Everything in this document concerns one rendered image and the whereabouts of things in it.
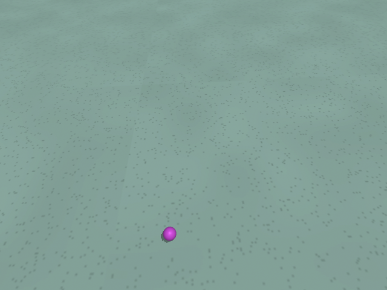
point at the ball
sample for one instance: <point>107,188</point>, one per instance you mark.
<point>169,233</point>

